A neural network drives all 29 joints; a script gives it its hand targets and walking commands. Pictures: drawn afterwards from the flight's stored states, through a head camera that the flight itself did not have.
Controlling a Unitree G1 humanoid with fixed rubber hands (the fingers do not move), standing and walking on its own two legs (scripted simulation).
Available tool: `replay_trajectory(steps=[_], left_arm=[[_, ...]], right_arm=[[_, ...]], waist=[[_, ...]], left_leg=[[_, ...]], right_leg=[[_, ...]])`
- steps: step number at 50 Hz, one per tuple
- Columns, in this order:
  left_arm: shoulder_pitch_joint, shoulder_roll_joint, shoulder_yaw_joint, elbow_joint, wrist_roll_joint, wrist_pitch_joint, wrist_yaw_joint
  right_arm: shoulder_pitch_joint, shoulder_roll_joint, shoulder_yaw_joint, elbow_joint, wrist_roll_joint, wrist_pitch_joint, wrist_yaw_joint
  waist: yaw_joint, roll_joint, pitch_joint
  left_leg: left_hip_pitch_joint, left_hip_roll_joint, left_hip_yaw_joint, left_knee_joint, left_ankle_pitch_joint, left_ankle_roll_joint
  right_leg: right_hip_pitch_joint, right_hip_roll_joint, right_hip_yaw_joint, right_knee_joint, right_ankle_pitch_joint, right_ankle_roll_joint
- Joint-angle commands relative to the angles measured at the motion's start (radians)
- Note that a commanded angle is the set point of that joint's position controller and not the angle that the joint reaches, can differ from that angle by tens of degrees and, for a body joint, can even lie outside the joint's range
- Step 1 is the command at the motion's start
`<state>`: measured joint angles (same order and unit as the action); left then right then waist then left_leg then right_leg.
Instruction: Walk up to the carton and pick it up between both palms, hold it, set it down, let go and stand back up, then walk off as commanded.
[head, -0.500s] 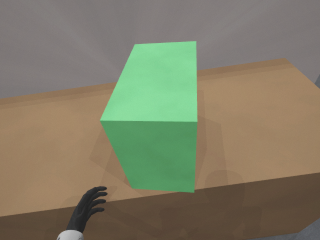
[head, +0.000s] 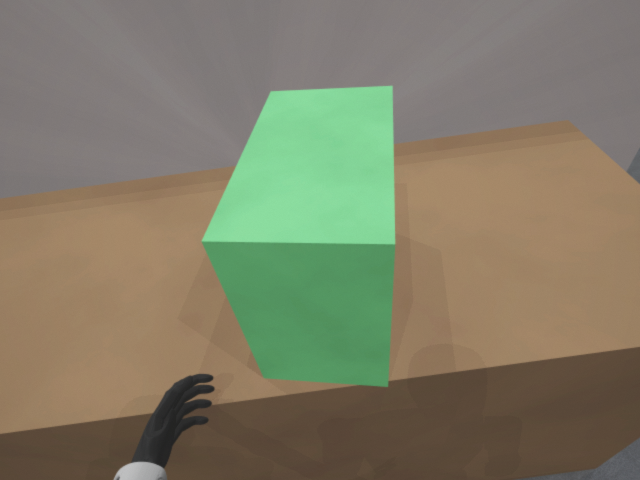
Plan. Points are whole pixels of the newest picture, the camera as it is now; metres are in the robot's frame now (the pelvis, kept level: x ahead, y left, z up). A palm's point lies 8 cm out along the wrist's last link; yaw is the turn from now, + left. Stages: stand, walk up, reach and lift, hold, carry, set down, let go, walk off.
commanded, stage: stand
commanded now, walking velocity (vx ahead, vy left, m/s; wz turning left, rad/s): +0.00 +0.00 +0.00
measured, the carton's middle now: (327, 233) +0.45 +0.02 +0.08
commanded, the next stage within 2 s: walk off in 0.46 s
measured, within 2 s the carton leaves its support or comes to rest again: neither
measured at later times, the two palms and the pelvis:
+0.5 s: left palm (158, 447) +0.19 +0.22 +0.01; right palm out of the picture +0.10 -0.26 -0.12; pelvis +0.00 +0.00 +0.00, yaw +0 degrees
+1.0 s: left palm (146, 468) +0.17 +0.24 +0.00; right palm out of the picture +0.06 -0.27 -0.11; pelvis -0.04 +0.01 -0.01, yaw +0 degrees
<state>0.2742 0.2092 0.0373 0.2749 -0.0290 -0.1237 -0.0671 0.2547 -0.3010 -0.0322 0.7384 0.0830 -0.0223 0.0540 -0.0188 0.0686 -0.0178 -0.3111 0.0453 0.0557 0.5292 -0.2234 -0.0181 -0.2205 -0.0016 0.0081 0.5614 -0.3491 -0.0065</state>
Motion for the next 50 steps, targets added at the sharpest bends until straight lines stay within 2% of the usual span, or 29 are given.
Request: replay_trajectory(steps=[1, 3, 4, 6, 7, 8, 9, 10, 11, 14, 17, 18, 20, 21, 25, 32, 33, 34, 35, 38, 39, 40, 42, 44, 45, 46, 47, 49, 50], left_arm=[[-0.063, 0.320, 0.101, 0.118, 0.077, 0.049, 0.085], [-0.041, 0.303, 0.091, 0.122, 0.062, 0.044, 0.084], [-0.059, 0.309, 0.098, 0.120, 0.069, 0.039, 0.083], [-0.050, 0.316, 0.097, 0.129, 0.065, 0.050, 0.081], [-0.022, 0.318, 0.096, 0.132, 0.063, 0.045, 0.087], [-0.042, 0.301, 0.093, 0.122, 0.064, 0.045, 0.085], [-0.033, 0.299, 0.090, 0.122, 0.066, 0.048, 0.077], [-0.050, 0.304, 0.090, 0.115, 0.061, 0.048, 0.084], [-0.051, 0.293, 0.088, 0.125, 0.060, 0.046, 0.077], [-0.015, 0.305, 0.091, 0.144, 0.060, 0.040, 0.079], [-0.004, 0.313, 0.092, 0.152, 0.058, 0.044, 0.079], [-0.043, 0.307, 0.082, 0.134, 0.067, 0.039, 0.081], [-0.021, 0.310, 0.092, 0.136, 0.063, 0.034, 0.079], [-0.040, 0.318, 0.086, 0.143, 0.062, 0.036, 0.077], [-0.025, 0.341, 0.102, 0.151, 0.062, 0.041, 0.089], [-0.021, 0.304, 0.087, 0.142, 0.062, 0.038, 0.082], [0.041, 0.397, 0.106, 0.231, 0.063, 0.085, 0.067], [0.069, 0.401, 0.108, 0.243, 0.063, 0.087, 0.073], [0.081, 0.402, 0.117, 0.218, 0.064, 0.102, 0.074], [0.060, 0.410, 0.125, 0.211, 0.074, 0.120, 0.083], [0.048, 0.422, 0.120, 0.208, 0.080, 0.118, 0.080], [0.035, 0.427, 0.117, 0.210, 0.082, 0.120, 0.081], [0.004, 0.423, 0.110, 0.202, 0.072, 0.124, 0.080], [0.015, 0.358, 0.105, 0.193, 0.075, 0.135, 0.078], [0.036, 0.354, 0.109, 0.199, 0.076, 0.137, 0.082], [0.035, 0.342, 0.109, 0.187, 0.076, 0.149, 0.081], [0.037, 0.345, 0.113, 0.192, 0.072, 0.153, 0.075], [0.050, 0.362, 0.118, 0.187, 0.070, 0.155, 0.064], [0.051, 0.351, 0.108, 0.181, 0.064, 0.148, 0.067]], right_arm=[[-0.042, -0.227, -0.063, -0.029, -0.133, -0.037, 0.001], [-0.076, -0.246, -0.074, -0.046, -0.123, -0.040, -0.012], [-0.090, -0.230, -0.075, -0.043, -0.135, -0.044, -0.005], [-0.080, -0.229, -0.074, -0.038, -0.134, -0.042, -0.007], [-0.079, -0.256, -0.080, -0.038, -0.137, -0.039, -0.006], [-0.073, -0.244, -0.071, -0.033, -0.140, -0.040, -0.008], [-0.049, -0.259, -0.083, -0.034, -0.130, -0.043, -0.009], [-0.079, -0.236, -0.068, -0.033, -0.132, -0.047, -0.010], [-0.053, -0.250, -0.061, -0.026, -0.127, -0.044, -0.013], [-0.098, -0.263, -0.086, -0.038, -0.132, -0.044, -0.011], [-0.082, -0.257, -0.074, -0.030, -0.135, -0.048, -0.013], [-0.076, -0.238, -0.073, -0.031, -0.126, -0.048, -0.011], [-0.066, -0.240, -0.074, -0.023, -0.127, -0.047, -0.013], [-0.086, -0.235, -0.070, -0.023, -0.123, -0.046, -0.010], [-0.089, -0.217, -0.058, -0.036, -0.131, -0.039, -0.006], [-0.074, -0.227, -0.070, -0.017, -0.128, -0.047, -0.009], [0.003, -0.312, -0.075, -0.139, -0.139, -0.004, -0.043], [-0.018, -0.282, -0.072, -0.156, -0.140, 0.000, -0.048], [0.018, -0.278, -0.073, -0.178, -0.136, 0.007, -0.053], [0.000, -0.258, -0.082, -0.182, -0.130, 0.020, -0.056], [0.009, -0.247, -0.074, -0.192, -0.136, 0.025, -0.049], [-0.003, -0.241, -0.076, -0.177, -0.137, 0.025, -0.051], [0.059, -0.261, -0.076, -0.182, -0.138, 0.023, -0.046], [0.049, -0.334, -0.105, -0.188, -0.154, 0.019, -0.046], [0.044, -0.363, -0.116, -0.202, -0.162, 0.014, -0.049], [0.021, -0.374, -0.119, -0.213, -0.157, 0.015, -0.059], [-0.019, -0.377, -0.112, -0.230, -0.155, 0.013, -0.058], [-0.077, -0.382, -0.111, -0.264, -0.157, 0.016, -0.066], [-0.082, -0.364, -0.104, -0.256, -0.158, 0.019, -0.064]], waist=[[-0.008, -0.210, -0.031], [0.011, -0.279, -0.068], [0.018, -0.241, -0.063], [0.015, -0.267, -0.068], [0.038, -0.215, -0.122], [0.016, -0.210, -0.046], [0.012, -0.267, -0.050], [0.026, -0.260, -0.076], [0.000, -0.258, -0.048], [0.020, -0.211, -0.090], [0.032, -0.269, -0.054], [0.006, -0.238, -0.026], [0.024, -0.282, -0.074], [0.015, -0.224, -0.075], [0.021, -0.259, -0.077], [0.020, -0.250, -0.080], [0.040, -0.231, 0.054], [0.049, -0.197, 0.018], [0.048, -0.243, -0.028], [0.054, -0.317, 0.014], [0.041, -0.366, 0.071], [0.043, -0.351, 0.092], [0.009, -0.256, 0.110], [0.004, -0.092, 0.077], [0.002, -0.002, 0.097], [0.012, -0.034, 0.123], [0.018, -0.022, 0.146], [0.031, 0.047, 0.206], [0.033, 0.006, 0.203]], left_leg=[[0.074, 0.083, -0.076, -0.032, 0.093, 0.083], [0.107, 0.091, -0.080, -0.041, 0.092, 0.076], [0.090, 0.073, -0.082, -0.046, 0.117, 0.073], [0.090, 0.084, -0.096, -0.033, 0.110, 0.075], [0.111, 0.075, -0.076, -0.023, 0.131, 0.085], [0.091, 0.056, -0.051, -0.020, 0.104, 0.068], [0.085, 0.083, -0.106, -0.040, 0.066, 0.076], [0.096, 0.092, -0.092, -0.040, 0.054, 0.081], [0.086, 0.078, -0.081, -0.038, 0.050, 0.081], [0.112, 0.073, -0.079, -0.034, 0.080, 0.074], [0.080, 0.091, -0.104, -0.044, 0.067, 0.090], [0.078, 0.074, -0.089, -0.055, 0.075, 0.080], [0.105, 0.080, -0.090, -0.039, 0.108, 0.083], [0.077, 0.088, -0.087, -0.032, 0.135, 0.085], [0.114, 0.082, -0.060, -0.033, 0.173, 0.073], [0.107, 0.100, -0.102, -0.048, 0.140, 0.084], [0.001, 0.034, -0.097, 0.080, 0.343, 0.098], [-0.025, 0.022, -0.053, 0.109, 0.360, 0.105], [-0.020, 0.021, -0.041, 0.126, 0.371, 0.103], [-0.090, -0.072, -0.009, 0.242, 0.116, 0.093], [-0.130, -0.091, 0.004, 0.194, -0.045, 0.083], [-0.099, -0.090, 0.007, 0.128, -0.048, 0.086], [-0.002, -0.039, -0.022, 0.029, 0.166, 0.094], [-0.015, 0.188, -0.286, -0.087, 0.439, 0.203], [-0.067, 0.291, -0.378, -0.144, 0.504, 0.262], [-0.182, 0.319, -0.419, -0.154, 0.375, 0.325], [-0.266, 0.305, -0.408, -0.179, 0.222, 0.324], [-0.325, 0.284, -0.348, -0.156, 0.199, 0.307], [-0.285, 0.289, -0.350, -0.105, 0.264, 0.306]], right_leg=[[-0.062, -0.098, 0.037, -0.117, 0.144, -0.029], [-0.074, -0.102, 0.047, -0.113, 0.133, -0.033], [-0.060, -0.101, 0.048, -0.112, 0.131, -0.038], [-0.055, -0.100, 0.040, -0.099, 0.143, -0.040], [-0.031, -0.104, 0.041, -0.095, 0.162, -0.035], [-0.085, -0.097, 0.049, -0.110, 0.129, -0.037], [-0.084, -0.083, 0.031, -0.103, 0.083, -0.040], [-0.055, -0.092, 0.054, -0.117, 0.078, -0.035], [-0.070, -0.089, 0.049, -0.117, 0.100, -0.033], [-0.052, -0.094, 0.033, -0.105, 0.137, -0.028], [-0.066, -0.090, 0.034, -0.097, 0.102, -0.036], [-0.099, -0.104, 0.038, -0.106, 0.101, -0.033], [-0.038, -0.089, 0.044, -0.108, 0.186, -0.031], [-0.024, -0.103, 0.038, -0.101, 0.196, -0.032], [-0.044, -0.095, 0.040, -0.098, 0.247, -0.026], [-0.029, -0.098, 0.027, -0.112, 0.174, -0.032], [-0.044, -0.074, 0.055, -0.055, 0.469, -0.021], [0.027, -0.101, 0.072, -0.025, 0.593, -0.029], [0.075, -0.081, 0.049, 0.035, 0.634, -0.039], [0.053, -0.163, 0.142, -0.031, 0.634, -0.117], [0.033, -0.188, 0.171, -0.059, 0.619, -0.124], [-0.007, -0.199, 0.165, -0.074, 0.601, -0.122], [-0.112, -0.117, 0.101, -0.007, 0.369, -0.066], [-0.168, 0.050, -0.047, 0.311, 0.059, 0.024], [-0.187, 0.069, -0.048, 0.478, -0.186, 0.043], [-0.161, 0.050, -0.021, 0.525, -0.230, 0.026], [-0.146, 0.058, -0.003, 0.586, -0.200, 0.014], [-0.126, 0.053, -0.006, 0.631, -0.171, 0.014], [-0.160, 0.044, -0.007, 0.552, -0.183, 0.008]])
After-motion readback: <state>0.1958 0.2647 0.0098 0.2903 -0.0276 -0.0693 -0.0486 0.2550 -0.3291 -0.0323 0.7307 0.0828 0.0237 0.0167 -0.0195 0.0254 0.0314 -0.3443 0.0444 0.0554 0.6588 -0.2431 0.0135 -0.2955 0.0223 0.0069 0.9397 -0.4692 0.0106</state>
